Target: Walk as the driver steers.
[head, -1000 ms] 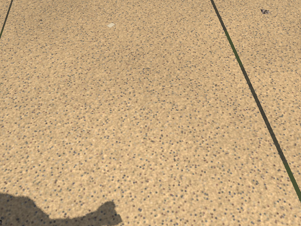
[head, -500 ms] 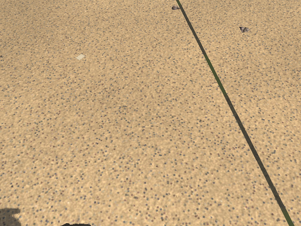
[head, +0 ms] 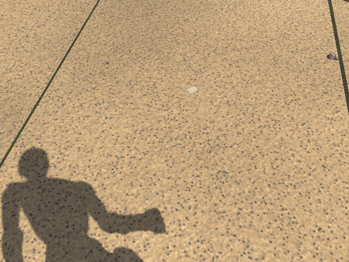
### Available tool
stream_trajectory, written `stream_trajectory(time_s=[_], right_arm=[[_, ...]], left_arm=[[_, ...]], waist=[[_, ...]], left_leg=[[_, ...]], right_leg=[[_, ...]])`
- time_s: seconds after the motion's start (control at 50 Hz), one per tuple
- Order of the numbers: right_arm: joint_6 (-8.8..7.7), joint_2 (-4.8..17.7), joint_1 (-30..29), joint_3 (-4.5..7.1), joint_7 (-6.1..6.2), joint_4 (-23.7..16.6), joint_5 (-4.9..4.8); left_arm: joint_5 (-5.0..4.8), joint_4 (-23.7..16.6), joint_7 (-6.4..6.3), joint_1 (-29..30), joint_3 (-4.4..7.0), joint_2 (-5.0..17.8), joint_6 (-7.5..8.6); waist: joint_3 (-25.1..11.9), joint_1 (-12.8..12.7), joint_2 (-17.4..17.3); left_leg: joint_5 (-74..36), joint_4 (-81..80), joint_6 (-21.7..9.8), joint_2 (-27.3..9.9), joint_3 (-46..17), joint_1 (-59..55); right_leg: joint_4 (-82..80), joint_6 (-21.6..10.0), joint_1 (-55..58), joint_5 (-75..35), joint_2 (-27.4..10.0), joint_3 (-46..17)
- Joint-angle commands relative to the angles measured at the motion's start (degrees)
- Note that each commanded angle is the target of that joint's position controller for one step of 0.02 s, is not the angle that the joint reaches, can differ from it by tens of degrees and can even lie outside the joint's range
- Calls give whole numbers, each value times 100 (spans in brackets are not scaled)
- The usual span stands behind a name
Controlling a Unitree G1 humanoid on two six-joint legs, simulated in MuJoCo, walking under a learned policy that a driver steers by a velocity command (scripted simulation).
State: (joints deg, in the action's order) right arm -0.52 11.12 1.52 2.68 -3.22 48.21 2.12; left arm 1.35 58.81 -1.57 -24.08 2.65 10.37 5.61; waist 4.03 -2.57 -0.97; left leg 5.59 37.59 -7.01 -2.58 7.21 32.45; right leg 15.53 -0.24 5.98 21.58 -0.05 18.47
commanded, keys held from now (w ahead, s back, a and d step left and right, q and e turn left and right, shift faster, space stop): w+q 0.10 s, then no key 0.90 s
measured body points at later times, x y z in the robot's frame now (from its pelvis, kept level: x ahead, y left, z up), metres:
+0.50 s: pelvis +0.21 +0.03 +0.01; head +0.24 +0.05 +0.46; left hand +0.28 +0.29 -0.13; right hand +0.28 -0.22 -0.13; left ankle +0.15 +0.07 -0.73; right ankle +0.34 -0.07 -0.70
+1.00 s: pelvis +0.26 +0.04 +0.01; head +0.26 +0.05 +0.46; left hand +0.26 +0.28 -0.14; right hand +0.30 -0.19 -0.14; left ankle +0.22 +0.15 -0.73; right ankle +0.33 -0.05 -0.73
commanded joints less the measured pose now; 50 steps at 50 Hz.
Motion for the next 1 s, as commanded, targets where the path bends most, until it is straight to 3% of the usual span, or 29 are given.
stream_trajectory(time_s=[0.02,0.04,0.06,0.08,0.1,0.12,0.14,0.16,0.2,0.28,0.36,0.46,0.54,0.56,0.58,0.6,0.62,0.64,0.66,0.68,0.72,0.76,0.8,0.82,0.86,0.88,0.92,1.0], right_arm=[[-54,477,451,152,41,-205,24],[-89,605,1023,227,71,-46,25],[-139,858,1873,355,139,213,79],[-160,1479,2187,523,221,228,129],[-90,1839,2140,582,228,82,-18],[-38,1615,1939,521,286,128,-86],[-80,1298,1602,429,332,120,-130],[-147,1026,1305,350,338,90,-136],[-268,758,1072,234,345,74,-201],[-360,944,1467,214,351,233,-176],[-283,842,1671,123,408,303,-167],[-226,770,1907,32,505,496,-99],[-188,761,1795,-4,553,634,-92],[-195,770,1686,-12,564,654,-133],[-227,792,1567,-24,565,644,-191],[-269,709,1824,-54,556,578,-215],[-150,455,2494,-66,535,847,-313],[-8,601,2237,-32,560,875,-206],[61,590,1974,-10,549,874,-137],[120,510,1817,-23,523,905,-103],[214,352,1797,-73,487,976,-99],[246,302,1886,-109,508,1143,-116],[249,269,1954,-129,535,1285,-155],[235,237,1961,-150,541,1343,-145],[168,422,1770,-163,544,1284,-45],[139,535,1683,-157,534,1312,-86],[36,388,1637,-205,523,1392,-139],[-84,395,1640,-221,561,1435,-162]], left_arm=[[22,-215,-72,-97,233,1100,-81],[18,-258,-55,-68,258,1185,-145],[3,-359,-17,27,262,1203,-180],[-53,-650,43,-96,155,676,-175],[-91,-1090,142,227,180,735,-112],[-76,-1177,150,910,202,915,-65],[-148,-1153,143,854,152,803,-2],[-119,-980,103,631,150,740,-19],[85,-854,85,303,152,680,-251],[44,-887,145,406,133,575,-473],[18,-1020,149,991,94,617,-520],[-27,-1072,71,1393,22,597,-506],[-32,-869,-35,1026,18,634,-439],[-25,-747,-67,745,20,616,-401],[7,-600,-98,330,22,655,-325],[31,-522,-125,-25,85,1034,-255],[-84,-506,-110,103,59,1013,-313],[-111,-559,-44,318,-78,660,-343],[-52,-588,-20,637,-98,664,-349],[-3,-608,-41,917,-129,634,-382],[3,-597,-105,1277,-165,630,-435],[2,-502,-86,1173,-149,708,-472],[-64,-417,-67,1134,-120,807,-510],[-94,-394,-54,1162,-105,838,-533],[-106,-332,-14,1046,-77,809,-566],[-146,-320,12,986,-63,729,-599],[-101,-195,34,929,-84,574,-604],[-73,23,40,777,-96,535,-540]], waist=[[-262,470,704],[-610,687,681],[-1068,1097,371],[-1632,991,-597],[-1987,846,-1035],[-1161,874,-144],[-641,626,33],[-418,326,358],[-493,26,225],[-633,5,-88],[-598,221,-316],[-494,431,-370],[-365,291,-360],[-384,116,-266],[-546,-117,-66],[-1006,-1,466],[-1384,194,1234],[-1271,150,1089],[-827,231,793],[-631,342,529],[-335,541,746],[-442,460,796],[-521,465,696],[-452,479,637],[-168,337,487],[138,195,174],[144,138,-166],[-88,76,-106]], left_leg=[[794,-171,-356,552,328,-764],[920,-413,-497,746,300,-1435],[817,-917,-708,696,-64,-2693],[1260,-1066,-1224,-889,-2272,-4303],[1170,-2098,-1933,-1815,-5165,-5028],[291,-2232,-1662,-1709,-4137,-4542],[-1162,-2155,-1445,-1589,-3256,-3751],[-2574,-2097,-1157,-1261,-2539,-3121],[-3724,-2058,-829,-853,-1711,-2475],[-4910,-2032,-510,-554,-1194,-2559],[-4691,-2021,-157,-429,-1032,-2884],[-4733,-1843,-164,-613,-1106,-3352],[-5007,-1310,-242,-754,-1302,-3346],[-4936,-1025,-163,-689,-1305,-3283],[-4458,-665,19,-553,-1266,-2940],[-2432,-53,208,-171,-1142,-2398],[1095,688,401,559,-908,-2033],[3121,1099,362,664,-1057,-1864],[3213,1378,382,643,-1171,-1795],[2968,1355,435,560,-1202,-1854],[2423,645,576,389,-1082,-2142],[2076,-33,677,437,-857,-2250],[1373,-754,680,413,-740,-2536],[903,-1206,655,378,-727,-2728],[698,-1712,575,-36,-1240,-2736],[1236,-1762,487,-104,-1387,-2028],[1457,-2121,480,-182,-1512,-1427],[946,-2258,441,-222,-1532,-1661]], right_leg=[[1149,-619,111,-6436,-1624,-273],[2112,-593,-25,-6339,-1622,-262],[3549,-420,-773,-5313,-1507,-190],[5481,-169,-2702,-1549,-1001,-243],[6873,71,-4406,1124,166,-1291],[6794,10,-5022,476,-268,-1866],[6367,-11,-4769,-73,-476,-1831],[5887,3,-4262,-211,-626,-1851],[5361,80,-3479,-212,-683,-1879],[4667,162,-3519,-742,-485,-1699],[3792,128,-3730,-1360,-429,-1635],[2707,-5,-3548,-1471,-261,-1607],[1825,-265,-2801,-914,-41,-1585],[1234,-350,-2363,-1237,-26,-1600],[606,-440,-1488,-2689,-275,-1842],[895,-692,-446,-5517,-1148,-2646],[1004,-1700,-229,-7059,-2072,-3509],[656,-1916,-677,-6305,-2239,-3819],[393,-1852,-1249,-5162,-2045,-3601],[165,-1648,-1660,-4053,-1786,-3346],[-200,-1190,-2250,-2562,-1313,-2845],[-186,-999,-2054,-1948,-1104,-2710],[-155,-864,-2090,-1098,-1028,-2695],[-168,-722,-2262,-525,-958,-2681],[-262,-317,-2605,423,-809,-2709],[-282,-221,-2423,266,-566,-2502],[141,-220,-1582,-598,-505,-2338],[371,-244,-1277,-1380,-521,-2257]])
